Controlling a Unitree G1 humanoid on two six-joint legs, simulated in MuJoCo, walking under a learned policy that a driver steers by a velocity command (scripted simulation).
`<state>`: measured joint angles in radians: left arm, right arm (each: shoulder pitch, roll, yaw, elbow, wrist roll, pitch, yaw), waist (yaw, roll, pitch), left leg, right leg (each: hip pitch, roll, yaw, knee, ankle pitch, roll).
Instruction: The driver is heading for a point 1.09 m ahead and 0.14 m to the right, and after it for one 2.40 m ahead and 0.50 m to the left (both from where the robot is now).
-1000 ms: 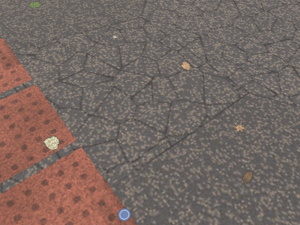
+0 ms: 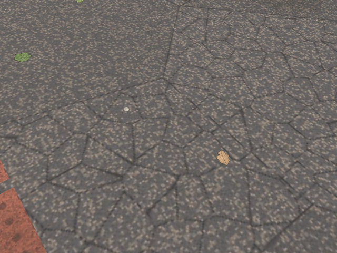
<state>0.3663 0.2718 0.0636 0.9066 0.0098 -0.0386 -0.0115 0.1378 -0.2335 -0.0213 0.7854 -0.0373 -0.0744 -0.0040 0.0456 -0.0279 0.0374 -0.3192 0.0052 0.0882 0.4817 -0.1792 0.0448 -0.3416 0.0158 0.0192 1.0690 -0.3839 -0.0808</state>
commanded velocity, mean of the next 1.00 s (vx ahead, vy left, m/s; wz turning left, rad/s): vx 0.50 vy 0.00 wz -0.16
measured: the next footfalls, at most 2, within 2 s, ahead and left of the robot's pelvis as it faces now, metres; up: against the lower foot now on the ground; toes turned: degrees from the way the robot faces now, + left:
right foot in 0.42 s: +0.33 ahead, -0.15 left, +0.00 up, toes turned -20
left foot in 0.98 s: +0.66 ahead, -0.08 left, +0.00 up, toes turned -4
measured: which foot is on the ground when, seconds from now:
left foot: down 0.00-0.40, up 0.42-0.96, down 0.98-1.00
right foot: up 0.00-0.40, down 0.42-1.00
